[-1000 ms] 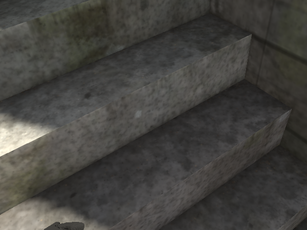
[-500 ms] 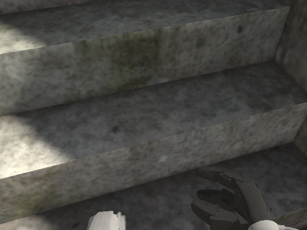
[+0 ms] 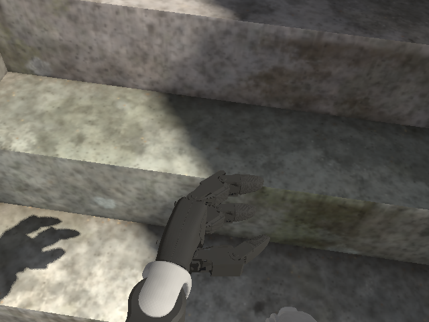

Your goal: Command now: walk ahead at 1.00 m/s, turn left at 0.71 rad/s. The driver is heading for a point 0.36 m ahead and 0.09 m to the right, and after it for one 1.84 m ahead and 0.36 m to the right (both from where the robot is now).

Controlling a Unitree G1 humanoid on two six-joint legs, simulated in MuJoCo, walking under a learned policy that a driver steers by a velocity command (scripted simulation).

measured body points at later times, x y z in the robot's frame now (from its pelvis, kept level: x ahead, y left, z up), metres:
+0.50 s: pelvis +0.27 +0.07 +0.21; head +0.31 +0.06 +0.65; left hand +0.31 +0.29 +0.07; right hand +0.54 -0.08 +0.16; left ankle +0.21 +0.23 -0.53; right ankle +0.19 -0.11 -0.37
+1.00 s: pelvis +0.37 +0.14 +0.37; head +0.36 +0.12 +0.82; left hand +0.67 +0.23 +0.30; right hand +0.43 -0.16 +0.30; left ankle +0.48 +0.27 -0.23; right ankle +0.41 -0.03 -0.35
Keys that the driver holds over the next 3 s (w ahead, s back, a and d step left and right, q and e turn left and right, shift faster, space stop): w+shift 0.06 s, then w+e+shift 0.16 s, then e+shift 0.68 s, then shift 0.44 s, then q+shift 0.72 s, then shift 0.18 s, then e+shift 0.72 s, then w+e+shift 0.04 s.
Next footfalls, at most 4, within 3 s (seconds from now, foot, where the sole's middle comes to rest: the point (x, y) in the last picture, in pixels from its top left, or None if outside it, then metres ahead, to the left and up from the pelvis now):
0.02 right None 0.18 -0.13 -0.59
0.34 left None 0.28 0.17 -0.34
0.48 left None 0.23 0.24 -0.59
0.66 right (229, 280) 0.45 -0.04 -0.38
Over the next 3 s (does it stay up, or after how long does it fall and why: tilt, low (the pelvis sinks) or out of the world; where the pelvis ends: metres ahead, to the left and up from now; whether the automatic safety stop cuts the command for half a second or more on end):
stays up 0.21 0.12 0.18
